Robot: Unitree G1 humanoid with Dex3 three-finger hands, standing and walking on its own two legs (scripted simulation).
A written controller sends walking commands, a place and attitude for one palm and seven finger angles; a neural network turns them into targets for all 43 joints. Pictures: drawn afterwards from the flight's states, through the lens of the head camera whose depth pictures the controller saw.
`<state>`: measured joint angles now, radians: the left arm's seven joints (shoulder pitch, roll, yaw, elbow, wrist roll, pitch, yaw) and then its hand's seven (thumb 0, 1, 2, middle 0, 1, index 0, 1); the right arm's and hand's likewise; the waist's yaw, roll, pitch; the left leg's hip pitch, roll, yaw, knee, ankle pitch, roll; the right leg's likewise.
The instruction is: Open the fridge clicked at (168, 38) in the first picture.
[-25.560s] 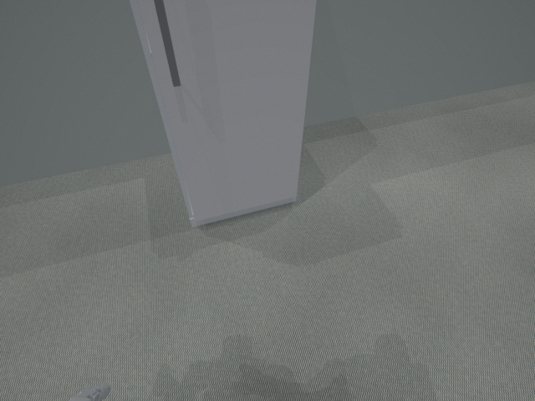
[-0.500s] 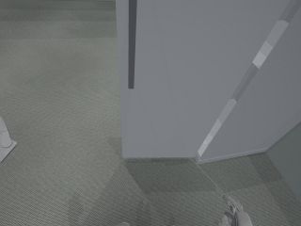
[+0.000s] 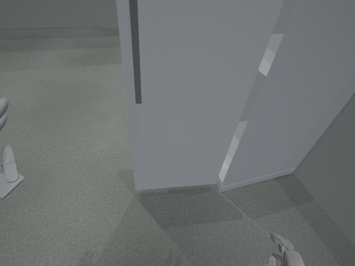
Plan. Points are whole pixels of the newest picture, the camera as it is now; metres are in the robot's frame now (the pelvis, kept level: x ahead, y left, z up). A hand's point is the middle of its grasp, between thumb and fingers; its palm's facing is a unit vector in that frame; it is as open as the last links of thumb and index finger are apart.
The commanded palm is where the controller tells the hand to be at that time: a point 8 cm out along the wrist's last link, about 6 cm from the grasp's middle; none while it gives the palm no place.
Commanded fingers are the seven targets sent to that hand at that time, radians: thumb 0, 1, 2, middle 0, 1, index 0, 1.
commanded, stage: stop stepping back and stand still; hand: left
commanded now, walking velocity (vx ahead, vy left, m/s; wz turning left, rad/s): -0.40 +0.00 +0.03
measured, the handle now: (135, 37) +0.67 +0.18 +0.23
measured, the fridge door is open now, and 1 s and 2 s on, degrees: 80 80 80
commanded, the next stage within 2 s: let the arm hang, fingers relaxed in 0.78 s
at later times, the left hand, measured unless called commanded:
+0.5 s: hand out of the picture +0.08 +0.31 +0.16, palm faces +0.61 -0.71 -0.34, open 7.4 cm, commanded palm +0.02 +0.32 +0.18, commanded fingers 0.00 0.90 0.90 -0.20 -0.30 -0.20 -0.30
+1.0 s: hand out of the picture +0.08 +0.29 +0.01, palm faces +0.27 -0.84 -0.47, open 7.4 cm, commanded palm none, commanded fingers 0.00 0.90 0.90 -0.20 -0.30 -0.20 -0.30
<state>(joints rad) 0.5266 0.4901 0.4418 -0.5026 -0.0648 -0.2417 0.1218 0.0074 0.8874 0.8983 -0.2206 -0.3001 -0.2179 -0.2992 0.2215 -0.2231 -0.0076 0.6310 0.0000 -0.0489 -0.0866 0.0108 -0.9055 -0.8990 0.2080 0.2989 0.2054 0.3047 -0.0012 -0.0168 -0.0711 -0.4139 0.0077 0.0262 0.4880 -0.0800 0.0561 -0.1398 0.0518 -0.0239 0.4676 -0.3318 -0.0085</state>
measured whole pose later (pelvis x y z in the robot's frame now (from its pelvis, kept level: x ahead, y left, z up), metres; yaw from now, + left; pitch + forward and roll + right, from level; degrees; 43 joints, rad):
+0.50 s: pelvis -0.10 +0.01 +0.00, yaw +3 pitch -1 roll +0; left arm 0.42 0.36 0.44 -0.31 -0.03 -0.16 0.18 0.01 0.89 0.90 -0.21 -0.30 -0.21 -0.30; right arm 0.28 -0.19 0.01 0.68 0.00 -0.13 -0.09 0.01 -0.91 -0.90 0.21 0.30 0.21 0.30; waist 0.01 -0.03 -0.09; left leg -0.25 -0.02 0.03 0.57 -0.31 0.02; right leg -0.27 -0.02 -0.01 0.60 -0.32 0.01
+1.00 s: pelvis -0.11 +0.01 +0.00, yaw +5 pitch +0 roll +1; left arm 0.28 0.36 0.20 0.18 0.02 -0.03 0.05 0.00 0.90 0.90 -0.20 -0.30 -0.20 -0.30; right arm 0.16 -0.31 -0.02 0.76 -0.02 -0.07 0.00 0.01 -0.91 -0.90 0.21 0.30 0.20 0.30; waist 0.01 0.04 -0.01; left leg -0.29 -0.04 0.02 0.58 -0.29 0.04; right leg -0.34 -0.03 -0.01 0.68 -0.36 -0.01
